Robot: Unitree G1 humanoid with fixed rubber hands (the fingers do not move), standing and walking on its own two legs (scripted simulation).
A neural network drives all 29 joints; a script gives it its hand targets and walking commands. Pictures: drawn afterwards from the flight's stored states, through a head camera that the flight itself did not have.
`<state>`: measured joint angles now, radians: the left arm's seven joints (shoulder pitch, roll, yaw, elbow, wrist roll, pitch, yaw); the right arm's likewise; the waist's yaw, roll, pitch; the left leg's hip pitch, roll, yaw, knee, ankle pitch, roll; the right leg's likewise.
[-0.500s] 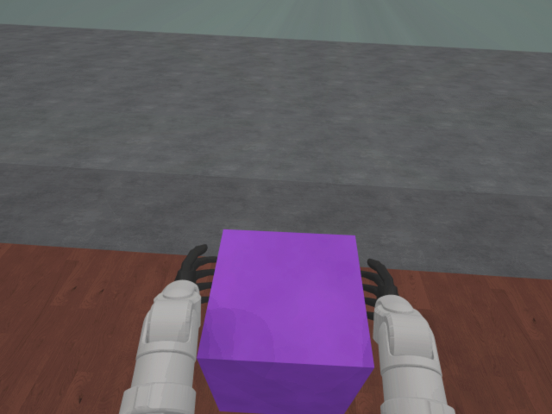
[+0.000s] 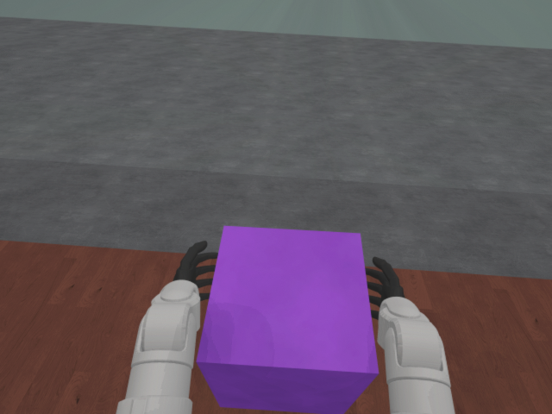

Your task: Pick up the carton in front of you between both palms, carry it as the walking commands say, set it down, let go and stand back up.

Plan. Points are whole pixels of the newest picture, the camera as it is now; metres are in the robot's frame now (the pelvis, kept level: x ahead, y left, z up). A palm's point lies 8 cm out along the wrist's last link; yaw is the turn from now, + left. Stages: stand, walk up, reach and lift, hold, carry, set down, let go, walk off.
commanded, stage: carry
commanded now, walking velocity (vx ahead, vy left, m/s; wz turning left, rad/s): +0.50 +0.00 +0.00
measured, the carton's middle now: (286, 325) +0.29 +0.00 -0.02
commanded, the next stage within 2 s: none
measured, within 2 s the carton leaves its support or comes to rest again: neither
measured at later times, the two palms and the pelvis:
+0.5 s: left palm (188, 199) +0.47 +0.18 +0.09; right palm (353, 205) +0.47 -0.12 +0.08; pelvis +0.21 +0.02 +0.00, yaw +0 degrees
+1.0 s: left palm (226, 118) +0.81 +0.16 +0.08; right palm (342, 127) +0.80 -0.14 +0.07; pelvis +0.53 +0.01 -0.03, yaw +0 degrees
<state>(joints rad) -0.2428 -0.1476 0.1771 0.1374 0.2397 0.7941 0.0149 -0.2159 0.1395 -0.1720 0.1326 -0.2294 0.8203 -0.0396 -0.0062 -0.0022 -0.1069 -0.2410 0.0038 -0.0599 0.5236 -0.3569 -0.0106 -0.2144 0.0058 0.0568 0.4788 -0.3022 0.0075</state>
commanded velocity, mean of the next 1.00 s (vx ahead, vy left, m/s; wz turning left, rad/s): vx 0.50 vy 0.00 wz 0.00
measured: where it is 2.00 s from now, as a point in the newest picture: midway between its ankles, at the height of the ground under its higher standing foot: (273, 255)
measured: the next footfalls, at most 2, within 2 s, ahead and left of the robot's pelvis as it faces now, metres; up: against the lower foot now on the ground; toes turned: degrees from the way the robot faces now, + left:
right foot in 0.24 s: +0.11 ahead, -0.10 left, +0.00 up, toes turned -8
left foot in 0.52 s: +0.35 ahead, +0.12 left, +0.00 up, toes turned +10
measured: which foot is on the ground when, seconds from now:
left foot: down 0.00-0.26, up 0.28-0.50, down 0.52-1.00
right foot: down 0.00-0.10, up 0.12-0.22, down 0.24-0.54, up 0.56-0.96, down 0.98-1.00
